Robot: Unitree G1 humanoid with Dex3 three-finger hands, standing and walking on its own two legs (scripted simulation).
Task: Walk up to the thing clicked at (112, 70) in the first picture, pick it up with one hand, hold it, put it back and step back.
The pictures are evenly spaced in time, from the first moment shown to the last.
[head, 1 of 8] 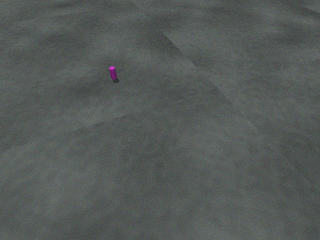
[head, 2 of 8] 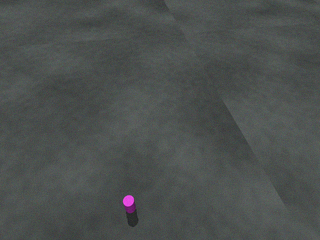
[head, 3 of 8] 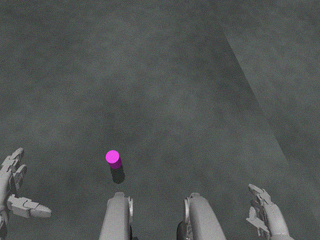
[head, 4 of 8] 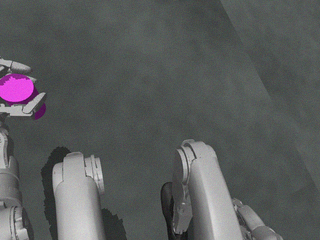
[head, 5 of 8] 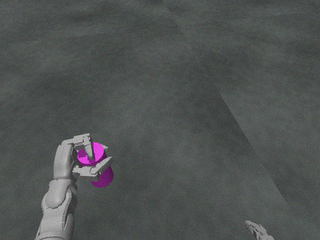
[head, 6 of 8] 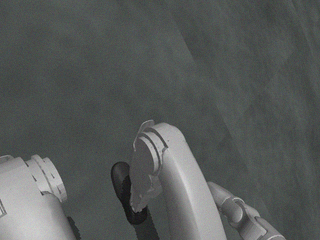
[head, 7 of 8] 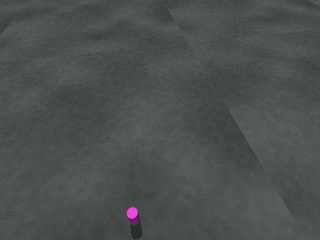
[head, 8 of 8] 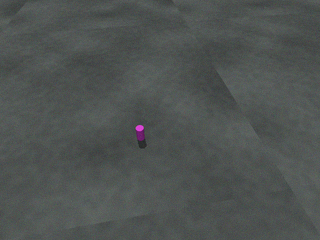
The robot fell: no
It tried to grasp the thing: yes
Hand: left
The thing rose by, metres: 0.69
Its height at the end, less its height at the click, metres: +0.00
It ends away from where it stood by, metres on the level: 0.01
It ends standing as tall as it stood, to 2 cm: yes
